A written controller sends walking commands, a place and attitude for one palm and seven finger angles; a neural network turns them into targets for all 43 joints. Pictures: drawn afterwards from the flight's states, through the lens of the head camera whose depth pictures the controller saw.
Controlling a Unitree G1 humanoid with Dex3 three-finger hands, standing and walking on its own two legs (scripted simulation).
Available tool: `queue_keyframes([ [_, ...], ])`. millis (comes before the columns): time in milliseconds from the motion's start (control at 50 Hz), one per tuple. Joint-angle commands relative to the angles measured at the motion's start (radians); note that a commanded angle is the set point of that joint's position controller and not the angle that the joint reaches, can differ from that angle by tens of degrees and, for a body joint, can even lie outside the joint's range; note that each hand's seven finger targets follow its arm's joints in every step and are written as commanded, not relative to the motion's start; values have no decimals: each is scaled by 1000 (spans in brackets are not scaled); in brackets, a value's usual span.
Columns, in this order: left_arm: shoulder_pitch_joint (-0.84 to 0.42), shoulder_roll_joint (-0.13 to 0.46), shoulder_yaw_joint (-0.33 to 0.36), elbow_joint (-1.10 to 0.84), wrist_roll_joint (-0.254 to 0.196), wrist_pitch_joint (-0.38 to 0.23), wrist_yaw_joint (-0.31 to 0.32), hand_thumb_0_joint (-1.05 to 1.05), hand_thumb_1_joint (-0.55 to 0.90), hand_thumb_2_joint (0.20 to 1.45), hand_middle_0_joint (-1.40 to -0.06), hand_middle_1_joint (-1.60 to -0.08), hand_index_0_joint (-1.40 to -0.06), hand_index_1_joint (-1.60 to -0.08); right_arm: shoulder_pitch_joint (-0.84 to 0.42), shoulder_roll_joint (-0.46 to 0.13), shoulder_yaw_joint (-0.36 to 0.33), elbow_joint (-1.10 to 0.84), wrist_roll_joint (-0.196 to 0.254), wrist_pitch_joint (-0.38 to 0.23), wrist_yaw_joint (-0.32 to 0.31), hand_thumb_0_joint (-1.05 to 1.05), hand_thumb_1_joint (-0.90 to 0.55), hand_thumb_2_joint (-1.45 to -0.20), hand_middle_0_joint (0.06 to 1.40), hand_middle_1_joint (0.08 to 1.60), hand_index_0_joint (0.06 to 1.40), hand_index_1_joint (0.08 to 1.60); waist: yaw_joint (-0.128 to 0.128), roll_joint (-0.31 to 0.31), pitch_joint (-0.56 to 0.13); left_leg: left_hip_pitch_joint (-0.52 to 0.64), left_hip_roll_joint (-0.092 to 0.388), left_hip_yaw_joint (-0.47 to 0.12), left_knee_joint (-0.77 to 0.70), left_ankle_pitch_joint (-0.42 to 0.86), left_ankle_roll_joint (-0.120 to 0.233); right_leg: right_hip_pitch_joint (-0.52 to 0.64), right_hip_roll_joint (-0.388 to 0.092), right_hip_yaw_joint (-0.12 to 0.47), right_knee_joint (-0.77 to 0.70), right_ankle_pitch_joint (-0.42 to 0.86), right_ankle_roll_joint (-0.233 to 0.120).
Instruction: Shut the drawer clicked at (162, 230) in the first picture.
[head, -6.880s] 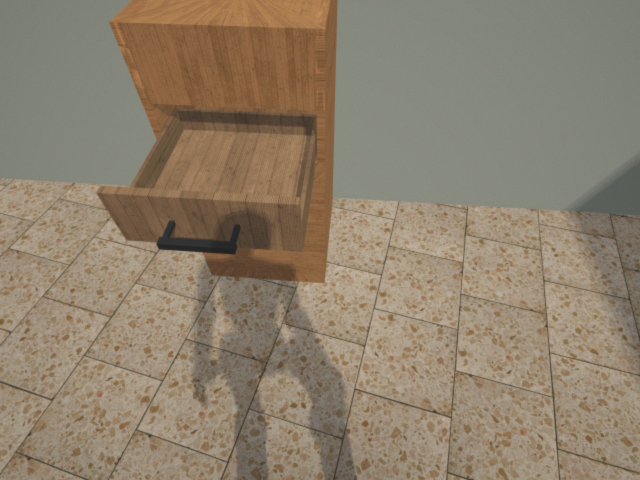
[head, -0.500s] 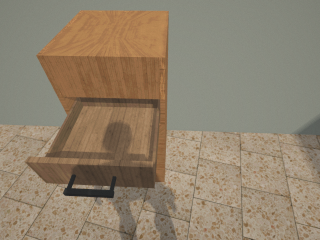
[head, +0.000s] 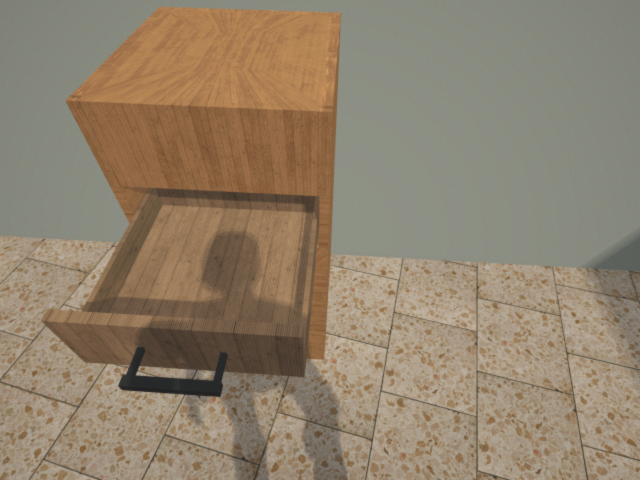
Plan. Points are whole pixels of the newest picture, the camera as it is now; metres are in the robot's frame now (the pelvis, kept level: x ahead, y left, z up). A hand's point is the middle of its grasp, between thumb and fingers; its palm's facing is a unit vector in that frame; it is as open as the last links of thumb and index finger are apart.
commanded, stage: look again from close up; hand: left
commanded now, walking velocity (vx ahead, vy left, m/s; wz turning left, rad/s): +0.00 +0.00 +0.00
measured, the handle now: (175, 371) +0.29 +0.25 -0.11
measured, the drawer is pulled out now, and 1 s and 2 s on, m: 0.30 0.30 0.30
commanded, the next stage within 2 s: raise the hand and make a fist in 0.26 s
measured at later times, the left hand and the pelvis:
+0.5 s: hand out of the picture +0.10 +0.20 -0.09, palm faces +0.24 -0.95 -0.20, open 7.1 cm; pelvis -0.01 +0.01 -0.01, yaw +2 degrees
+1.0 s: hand out of the picture +0.12 +0.17 -0.04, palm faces +0.04 -1.00 -0.07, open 4.8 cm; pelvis -0.05 -0.01 -0.10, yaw +3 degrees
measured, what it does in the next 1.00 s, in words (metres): lowers itself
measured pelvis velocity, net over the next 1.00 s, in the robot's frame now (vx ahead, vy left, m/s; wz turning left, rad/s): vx -0.05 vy -0.01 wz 0.05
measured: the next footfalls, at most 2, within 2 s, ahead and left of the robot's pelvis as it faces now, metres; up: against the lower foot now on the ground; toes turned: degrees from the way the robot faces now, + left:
none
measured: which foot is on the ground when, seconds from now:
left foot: down 0.00-1.00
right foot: down 0.00-1.00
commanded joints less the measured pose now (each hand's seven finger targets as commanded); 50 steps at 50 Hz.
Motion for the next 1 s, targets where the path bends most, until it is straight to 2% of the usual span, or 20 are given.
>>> queue_keyframes([
  [0,60,97,16,-33,0,-13,6,0,900,900,-200,-300,-200,-300,86,-80,-10,-13,-1,-14,-5,0,-900,-900,200,300,200,300,-2,0,42,-91,123,-98,-93,202,12,52,-125,136,-73,193,-29],
  [320,71,83,18,-33,3,-10,7,0,900,900,-200,-300,-200,-300,83,-77,-11,-1,-1,-16,-6,0,-900,-900,200,300,200,300,2,-12,59,-85,120,-103,-102,210,14,46,-123,128,-85,168,-24],
  [340,143,134,32,17,12,-30,42,0,900,900,-200,-300,-200,-300,-62,-108,-26,-88,5,-22,-1,0,-900,-900,200,300,200,300,50,-62,101,-196,117,-44,108,203,-22,44,-182,164,-55,646,23],
  [360,-609,317,105,-1495,-214,-247,15,0,900,900,-220,-322,-220,-322,-49,-315,-56,-458,51,-177,-46,0,-900,-900,200,300,200,300,-88,153,-418,45,18,-74,-38,273,1,153,-91,147,4,370,13],
  [380,-223,235,95,-1261,-123,-193,64,0,900,900,-240,-343,-240,-343,-155,-217,-34,-412,34,-262,-73,0,-900,-900,200,300,200,300,-2,269,-418,56,41,-49,-39,384,-8,122,-29,96,37,174,-17],
  [400,43,32,-16,-1096,-148,-60,94,0,900,900,-260,-365,-260,-365,-144,-185,-48,-416,50,-301,-63,0,-900,-900,200,300,200,300,-27,235,-226,-53,55,-77,-51,371,-46,-7,-25,34,44,57,-1],
  [420,26,-47,-73,-1080,-172,-54,74,0,900,900,-280,-387,-280,-387,-115,-212,-41,-383,52,-310,-60,0,-900,-900,200,300,200,300,-42,70,-90,-117,50,-89,-25,256,-36,-77,-22,4,37,41,13],
  [440,-31,-8,-45,-1126,-190,-100,60,0,900,900,-300,-408,-300,-408,-141,-241,-55,-438,49,-331,-57,0,-900,-900,200,300,200,300,-60,-29,8,-199,36,-117,13,135,-17,-141,-22,1,24,-8,20],
  [480,20,6,0,-1046,-178,-210,7,0,900,900,-340,-452,-340,-452,-124,-259,-81,-499,19,-355,-44,0,-900,-900,200,300,200,300,-73,-247,-6,-323,11,-113,116,-6,-1,-271,-22,-4,56,-165,29],
  [540,347,-47,42,-967,-212,-417,-136,0,900,900,-400,-517,-400,-517,-173,-230,-108,-618,7,-376,2,0,-900,-900,200,300,200,300,40,-247,-127,-486,-7,-67,262,-7,-27,-298,-23,11,215,-187,10],
  [580,388,7,112,-988,-237,-573,-250,0,900,900,-440,-560,-440,-560,-205,-233,-127,-667,9,-364,37,0,-900,-900,200,300,200,300,50,-212,-168,-600,-19,-46,365,-4,-40,-319,-26,37,315,-114,1],
  [600,411,70,176,-970,-225,-645,-300,0,900,900,-460,-582,-460,-582,-211,-234,-139,-682,11,-352,57,0,-900,-900,200,300,200,300,60,-96,-178,-625,-23,-39,408,10,-49,-329,-36,61,356,-69,-13],
  [620,432,102,206,-976,-218,-674,-326,0,900,900,-480,-603,-480,-603,-229,-235,-142,-716,13,-340,66,0,-900,-900,200,300,200,300,70,-63,-211,-659,-29,-29,441,23,-42,-334,-35,62,401,-34,-17],
  [660,418,99,191,-1067,-222,-633,-344,0,900,900,-520,-647,-520,-647,-274,-231,-140,-784,28,-304,65,0,-900,-900,200,300,200,300,81,-48,-245,-713,-35,-11,465,-6,-27,-359,-31,74,442,-50,-13],
  [740,321,117,193,-1358,-246,-566,-282,0,900,900,-600,-733,-600,-733,-256,-206,-132,-856,35,-251,33,0,-900,-900,200,300,200,300,57,65,-327,-720,-21,-34,511,-26,-16,-395,-21,104,469,-94,-11],
  [780,254,126,192,-1450,-231,-592,-246,0,900,900,-640,-777,-640,-777,-206,-198,-127,-846,27,-246,19,0,-900,-900,200,300,200,300,23,65,-354,-707,-3,-63,549,6,-8,-439,-13,103,489,-65,-10],
  [800,173,128,165,-1510,-227,-613,-244,0,900,900,-660,-798,-660,-798,-188,-204,-116,-839,20,-247,14,0,-900,-900,200,300,200,300,-17,56,-347,-714,3,-77,577,2,-3,-485,-8,101,503,-63,-5],
  [820,162,128,158,-1516,-221,-627,-250,0,900,900,-680,-820,-680,-820,-182,-202,-113,-830,20,-250,9,0,-900,-900,200,300,200,300,-24,69,-345,-707,10,-85,591,-1,-2,-511,-7,101,501,-80,-6],
  [900,104,120,84,-1449,-236,-618,-333,0,900,900,-760,-907,-760,-907,-178,-225,-86,-794,29,-287,-8,0,-900,-900,200,300,200,300,-81,23,-297,-759,19,-109,634,-110,10,-586,-7,107,472,-226,6],
  [980,211,197,202,-1371,-271,-479,-388,0,900,900,-840,-993,-840,-993,-189,-216,-87,-798,57,-287,-26,0,-900,-900,200,300,200,300,-16,-28,-394,-791,10,-104,600,-103,7,-438,-22,126,430,-264,15],
])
